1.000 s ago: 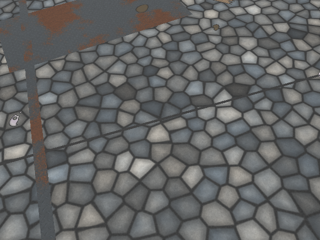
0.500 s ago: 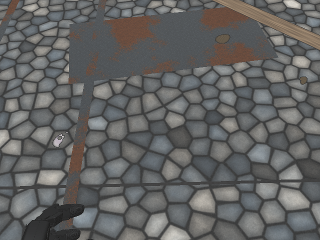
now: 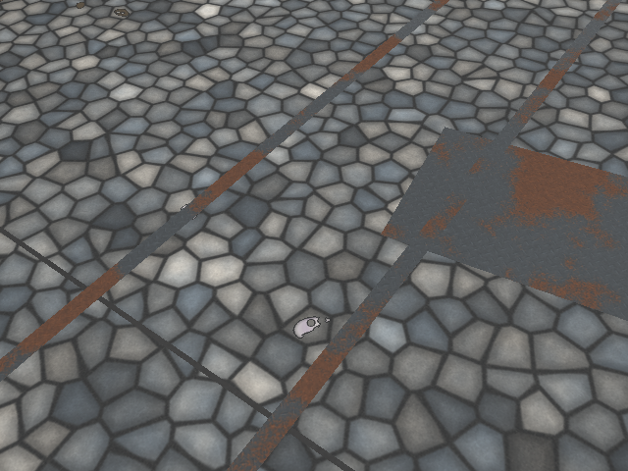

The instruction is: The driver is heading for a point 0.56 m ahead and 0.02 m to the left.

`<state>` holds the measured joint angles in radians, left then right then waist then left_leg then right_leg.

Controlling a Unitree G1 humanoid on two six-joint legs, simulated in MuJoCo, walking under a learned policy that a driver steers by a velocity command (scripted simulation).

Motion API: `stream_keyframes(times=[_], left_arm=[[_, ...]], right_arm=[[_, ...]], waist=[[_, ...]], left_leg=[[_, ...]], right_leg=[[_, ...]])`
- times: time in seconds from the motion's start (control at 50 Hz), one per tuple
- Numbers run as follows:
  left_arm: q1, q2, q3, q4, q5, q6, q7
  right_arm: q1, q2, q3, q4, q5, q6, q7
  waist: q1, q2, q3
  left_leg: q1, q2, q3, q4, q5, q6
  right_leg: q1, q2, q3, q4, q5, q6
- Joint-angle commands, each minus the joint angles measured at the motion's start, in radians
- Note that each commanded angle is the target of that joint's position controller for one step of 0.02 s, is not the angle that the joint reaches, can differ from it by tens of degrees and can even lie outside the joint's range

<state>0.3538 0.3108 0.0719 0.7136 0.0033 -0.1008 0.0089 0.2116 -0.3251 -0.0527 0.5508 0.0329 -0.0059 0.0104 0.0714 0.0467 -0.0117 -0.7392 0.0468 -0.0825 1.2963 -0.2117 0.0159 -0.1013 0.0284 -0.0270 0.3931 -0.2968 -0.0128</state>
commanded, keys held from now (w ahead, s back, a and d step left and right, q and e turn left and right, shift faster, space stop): w+q+shift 0.24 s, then w+shift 0.08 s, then w+e+shift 0.14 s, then shift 0.54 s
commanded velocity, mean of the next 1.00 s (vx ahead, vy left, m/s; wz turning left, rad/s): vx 0.64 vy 0.00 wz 0.34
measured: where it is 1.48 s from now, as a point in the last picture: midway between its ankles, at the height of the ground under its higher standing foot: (258, 386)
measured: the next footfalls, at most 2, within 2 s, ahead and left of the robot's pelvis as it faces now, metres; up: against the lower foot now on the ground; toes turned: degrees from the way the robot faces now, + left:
left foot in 0.32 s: +0.36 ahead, +0.16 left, +0.00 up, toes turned +23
right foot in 0.74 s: +0.82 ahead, +0.14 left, +0.00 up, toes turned +19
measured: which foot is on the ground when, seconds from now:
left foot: up 0.00-0.30, down 0.32-0.74, up 0.76-1.00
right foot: down 0.00-0.30, up 0.32-0.72, down 0.74-1.00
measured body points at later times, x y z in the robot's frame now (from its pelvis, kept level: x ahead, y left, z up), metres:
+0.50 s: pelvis +0.36 +0.10 -0.01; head +0.36 +0.10 +0.44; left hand +0.36 +0.39 -0.12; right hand +0.53 -0.11 -0.12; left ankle +0.33 +0.15 -0.74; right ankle +0.39 -0.08 -0.62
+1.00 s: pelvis +0.65 +0.16 -0.01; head +0.69 +0.18 +0.44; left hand +0.69 +0.44 -0.14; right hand +0.85 -0.05 -0.13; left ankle +0.61 +0.33 -0.71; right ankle +0.78 +0.13 -0.74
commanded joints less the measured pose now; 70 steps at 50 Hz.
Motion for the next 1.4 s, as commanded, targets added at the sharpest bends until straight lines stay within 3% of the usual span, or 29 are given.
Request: stream_keyframes(times=[0.02, 0.2, 0.26, 0.3, 0.32, 0.34, 0.36, 0.38, 0.4, 0.42, 0.46, 0.5, 0.56, 0.64, 0.68, 0.72, 0.74, 0.76, 0.78, 0.8, 0.82, 0.84, 0.88, 0.96, 1.06, 1.12, 1.14, 1.2, 1.4], left_arm=[[0.021, 0.095, 0.009, -0.023, 0.015, -0.017, 0.001], [0.135, 0.124, -0.006, 0.076, 0.019, 0.003, 0.015], [0.124, 0.212, 0.008, 0.085, 0.011, 0.023, 0.042], [0.078, 0.246, 0.015, 0.077, 0.003, 0.029, 0.044], [0.015, 0.224, 0.006, 0.057, -0.003, 0.017, 0.034], [0.12, 0.029, -0.048, 0.031, 0.035, -0.012, 0.01], [0.171, 0.041, -0.064, 0.002, -0.039, -0.057, -0.004], [-0.019, 0.137, -0.036, -0.019, -0.083, -0.069, 0.0], [-0.082, 0.112, -0.041, -0.059, -0.1, -0.069, 0.003], [-0.077, 0.083, -0.045, -0.032, -0.085, -0.054, 0.006], [0.03, 0.07, -0.035, 0.018, -0.078, 0.004, -0.006], [0.011, 0.043, -0.034, 0.022, -0.053, 0.041, -0.003], [-0.097, 0.008, -0.046, -0.031, -0.001, 0.015, -0.006], [-0.297, -0.043, -0.065, -0.075, 0.002, -0.03, -0.058], [-0.276, 0.024, -0.043, -0.079, 0.005, -0.028, -0.071], [-0.076, 0.1, -0.009, -0.016, 0.008, -0.026, -0.066], [0.057, 0.117, 0.0, 0.02, 0.009, -0.022, -0.056], [0.102, 0.199, 0.008, 0.027, 0.033, -0.015, -0.044], [0.068, 0.176, -0.012, 0.025, 0.066, -0.021, -0.051], [0.068, 0.104, -0.016, 0.001, 0.043, -0.009, -0.057], [-0.046, 0.093, -0.019, -0.017, 0.015, 0.003, -0.058], [-0.136, 0.057, -0.032, -0.021, -0.005, 0.015, -0.053], [-0.191, 0.033, -0.042, -0.012, 0.017, 0.025, -0.043], [-0.226, 0.041, -0.036, 0.011, 0.035, 0.029, -0.037], [-0.267, 0.064, -0.029, 0.03, 0.015, 0.065, -0.019], [-0.224, 0.005, -0.049, 0.06, 0.015, 0.072, -0.017], [-0.177, 0.013, -0.042, 0.062, 0.013, 0.074, -0.016], [-0.195, 0.001, -0.041, 0.081, 0.017, 0.083, -0.001], [-0.215, 0.015, -0.034, 0.152, 0.004, 0.086, 0.003]], right_arm=[[-0.078, -0.051, -0.015, -0.082, 0.015, -0.019, 0.007], [-0.285, 0.018, 0.013, -0.112, 0.023, -0.046, 0.078], [-0.251, -0.003, 0.001, -0.114, 0.015, -0.042, 0.085], [0.061, -0.112, -0.057, -0.046, 0.012, -0.027, 0.069], [0.314, -0.164, -0.092, 0.03, 0.014, -0.021, 0.046], [0.317, -0.211, -0.081, 0.083, 0.006, -0.021, 0.023], [0.311, -0.167, -0.065, 0.037, -0.028, -0.042, 0.018], [0.332, -0.111, -0.057, 0.067, -0.033, -0.058, 0.022], [0.264, -0.109, -0.049, 0.086, -0.031, -0.072, 0.024], [0.174, -0.064, -0.034, 0.088, -0.037, -0.086, 0.026], [0.075, 0.018, -0.011, 0.095, -0.058, -0.102, 0.029], [0.045, 0.021, -0.007, 0.124, -0.041, -0.114, 0.032], [0.012, -0.004, -0.004, 0.142, -0.048, -0.13, 0.008], [0.209, -0.073, -0.017, 0.223, -0.018, -0.114, -0.029], [0.2, -0.097, -0.026, 0.24, -0.022, -0.088, -0.037], [0.146, -0.109, -0.033, 0.233, -0.04, -0.062, -0.039], [0.09, -0.109, -0.032, 0.224, -0.04, -0.05, -0.038], [0.171, -0.035, -0.013, 0.202, -0.065, -0.048, -0.032], [0.454, 0.108, 0.033, 0.262, -0.032, -0.045, -0.006], [0.414, -0.021, 0.013, 0.306, -0.012, -0.042, 0.002], [0.275, -0.067, -0.003, 0.257, 0.007, -0.031, -0.001], [0.15, -0.081, -0.005, 0.223, -0.011, -0.019, -0.016], [0.125, -0.051, -0.006, 0.217, -0.022, 0.017, -0.035], [0.169, 0.018, 0.014, 0.249, -0.038, 0.033, -0.057], [0.102, -0.008, 0.002, 0.265, -0.045, 0.042, -0.053], [0.068, -0.026, 0.001, 0.254, -0.071, 0.028, -0.055], [0.033, -0.099, -0.016, 0.259, -0.058, 0.026, -0.059], [-0.014, -0.008, 0.004, 0.277, -0.058, -0.006, -0.05], [0.049, -0.011, 0.006, 0.354, -0.036, -0.028, -0.049]], waist=[[0.003, -0.159, 0.115], [0.046, -0.102, 0.219], [-0.045, -0.201, 0.114], [-0.235, -0.236, -0.041], [-0.366, -0.178, -0.112], [-0.202, 0.179, -0.154], [-0.183, 0.174, -0.416], [-0.258, -0.004, -0.271], [-0.199, -0.079, -0.087], [-0.14, -0.15, -0.003], [-0.043, -0.058, 0.07], [-0.005, -0.028, 0.136], [-0.002, -0.009, 0.173], [-0.131, -0.026, 0.101], [-0.099, 0.041, 0.061], [0.01, 0.075, -0.057], [0.101, 0.06, -0.107], [0.058, -0.135, -0.248], [-0.063, -0.366, -0.452], [0.021, -0.189, -0.565], [-0.001, -0.126, -0.41], [-0.024, -0.016, -0.237], [-0.085, -0.062, -0.101], [-0.113, -0.134, -0.125], [-0.104, -0.156, -0.084], [-0.094, -0.102, 0.001], [-0.029, 0.017, 0.039], [-0.024, 0.077, 0.035], [-0.072, -0.034, -0.039]], left_leg=[[-0.266, 0.062, -0.025, 0.073, 0.13, -0.013], [-0.222, 0.028, 0.167, -0.353, 0.208, 0.045], [0.126, -0.101, 0.305, -0.46, 0.101, 0.105], [0.534, -0.143, 0.24, -0.528, 0.022, 0.186], [0.9, -0.103, 0.119, -0.725, 0.156, 0.238], [1.229, 0.103, -0.191, -0.617, 0.125, 0.282], [1.301, 0.296, -0.71, -0.863, -0.306, 0.435], [1.158, 0.276, -0.674, -1.012, -0.374, 0.357], [0.969, 0.273, -0.561, -1.061, -0.327, 0.334], [0.803, 0.242, -0.448, -1.081, -0.262, 0.306], [0.578, 0.172, -0.214, -1.105, -0.14, 0.25], [0.422, 0.12, -0.034, -1.118, 0.237, 0.207], [0.286, 0.002, 0.168, -1.114, 0.615, 0.163], [0.518, 0.037, 0.135, -1.089, 0.546, 0.128], [0.694, 0.083, 0.103, -1.012, 0.605, 0.104], [0.8, 0.091, 0.095, -0.822, 0.797, 0.079], [0.765, 0.059, 0.126, -0.612, 0.787, 0.04], [0.574, -0.022, 0.131, -0.278, 0.387, -0.002], [0.271, -0.184, -0.017, 0.163, -0.484, -0.065], [0.29, -0.171, -0.169, 0.212, -0.464, -0.056], [0.225, -0.109, -0.141, 0.167, -0.425, -0.048], [0.206, -0.059, -0.065, 0.054, -0.36, -0.052], [0.313, -0.01, -0.03, -0.097, -0.265, -0.061], [0.458, 0.004, 0.014, -0.412, -0.245, -0.081], [0.573, -0.008, 0.052, -0.644, 0.003, -0.045], [0.577, 0.055, -0.022, -0.846, -0.001, 0.011], [0.457, 0.067, -0.058, -0.877, -0.165, 0.044], [0.289, 0.04, -0.048, -0.957, -0.274, 0.009], [0.499, 0.01, 0.004, -0.84, 0.161, 0.01]], right_leg=[[0.073, -0.228, 0.174, -0.211, -0.02, -0.047], [0.231, -0.254, -0.122, -0.216, 0.562, 0.02], [0.208, -0.279, -0.204, -0.038, 1.416, 0.02], [0.105, -0.325, -0.167, 0.314, 1.587, -0.033], [-0.11, -0.267, -0.17, 0.619, 1.307, -0.043], [-0.528, -0.099, -0.119, 1.026, -0.199, -0.048], [-0.648, -0.037, 0.121, 1.19, -0.245, -0.077], [-0.701, -0.077, 0.156, 1.169, -0.128, -0.094], [-0.731, -0.109, 0.142, 1.1, -0.059, -0.095], [-0.688, -0.154, 0.151, 1.047, 0.0, -0.083], [-0.587, -0.207, 0.175, 1.004, 0.083, -0.053], [-0.551, -0.214, 0.141, 0.928, 0.086, -0.01], [-0.457, -0.146, 0.018, 0.608, 0.288, 0.047], [-0.359, -0.045, -0.053, 0.152, 0.669, 0.029], [-0.366, -0.016, -0.024, 0.072, 0.616, -0.01], [-0.214, 0.036, -0.017, 0.098, 0.526, -0.041], [-0.077, 0.009, 0.004, 0.064, 0.607, -0.06], [0.211, -0.159, 0.146, 0.209, 1.112, -0.121], [0.512, -0.456, 0.59, 0.214, 1.25, -0.387], [0.487, -0.406, 0.634, 0.131, 1.092, -0.38], [0.35, -0.384, 0.522, 0.088, 0.844, -0.345], [0.137, -0.326, 0.435, 0.02, 0.667, -0.289], [-0.144, -0.258, 0.345, -0.073, 0.515, -0.244], [-0.255, -0.216, 0.217, -0.096, 0.577, -0.236], [-0.356, -0.188, 0.214, -0.158, -0.104, -0.177], [-0.381, -0.118, 0.181, -0.097, -0.28, -0.069], [-0.329, -0.048, 0.109, -0.056, -0.216, -0.034], [-0.104, -0.036, 0.061, 0.051, 0.013, -0.016], [-0.099, -0.052, 0.069, 0.077, 0.283, -0.028]])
